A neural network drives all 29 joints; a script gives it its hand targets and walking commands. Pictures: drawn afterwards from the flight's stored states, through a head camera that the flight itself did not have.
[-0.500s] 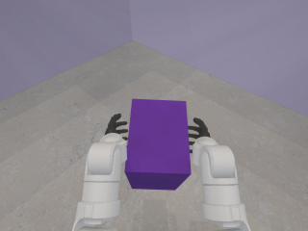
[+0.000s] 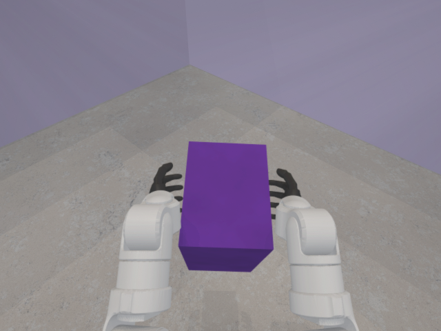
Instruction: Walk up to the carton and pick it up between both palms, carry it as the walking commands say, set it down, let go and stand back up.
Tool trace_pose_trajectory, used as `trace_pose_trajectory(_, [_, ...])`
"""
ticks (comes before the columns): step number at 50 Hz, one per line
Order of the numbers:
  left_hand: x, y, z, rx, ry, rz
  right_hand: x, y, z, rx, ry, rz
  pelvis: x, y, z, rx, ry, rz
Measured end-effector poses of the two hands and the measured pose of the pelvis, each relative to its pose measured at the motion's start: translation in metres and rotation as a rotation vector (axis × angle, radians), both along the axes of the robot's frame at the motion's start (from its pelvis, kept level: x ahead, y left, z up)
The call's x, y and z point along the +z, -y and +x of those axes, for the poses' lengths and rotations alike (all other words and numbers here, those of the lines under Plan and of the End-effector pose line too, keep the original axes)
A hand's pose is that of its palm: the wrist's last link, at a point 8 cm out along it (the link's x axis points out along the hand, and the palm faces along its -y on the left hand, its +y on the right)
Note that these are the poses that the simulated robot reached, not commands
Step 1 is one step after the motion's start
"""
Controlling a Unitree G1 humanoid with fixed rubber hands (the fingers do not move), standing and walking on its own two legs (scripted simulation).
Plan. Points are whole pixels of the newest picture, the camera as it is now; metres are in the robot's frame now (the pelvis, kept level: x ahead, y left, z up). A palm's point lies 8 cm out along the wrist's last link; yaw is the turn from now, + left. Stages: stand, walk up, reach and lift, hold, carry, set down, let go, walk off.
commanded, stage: carry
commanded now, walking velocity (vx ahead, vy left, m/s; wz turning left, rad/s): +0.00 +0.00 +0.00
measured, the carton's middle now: (223, 214) +0.36 +0.01 +0.01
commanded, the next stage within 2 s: hold in 1.66 s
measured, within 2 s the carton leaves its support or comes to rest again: neither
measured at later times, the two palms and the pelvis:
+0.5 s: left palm (159, 205) +0.31 +0.12 +0.10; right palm (289, 209) +0.31 -0.11 +0.10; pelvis +0.00 +0.00 +0.00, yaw +0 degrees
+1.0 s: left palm (158, 206) +0.31 +0.12 +0.10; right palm (288, 210) +0.31 -0.10 +0.10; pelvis +0.00 +0.00 +0.00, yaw +0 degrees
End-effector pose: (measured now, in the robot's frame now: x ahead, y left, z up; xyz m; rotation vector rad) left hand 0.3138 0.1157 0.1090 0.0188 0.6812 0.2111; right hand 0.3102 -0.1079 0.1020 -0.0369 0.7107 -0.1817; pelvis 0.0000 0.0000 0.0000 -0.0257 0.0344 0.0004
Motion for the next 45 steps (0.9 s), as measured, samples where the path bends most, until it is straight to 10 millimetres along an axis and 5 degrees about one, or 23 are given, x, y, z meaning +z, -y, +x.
trace_pose_trajectory(45, [-0.0031, -0.0026, -0.0022, 0.000, -0.002, -0.024, -0.0045, -0.0022, 0.0003, 0.010, -0.011, -0.024, 0.0000, 0.0003, -0.0013, 0.000, 0.002, 0.000])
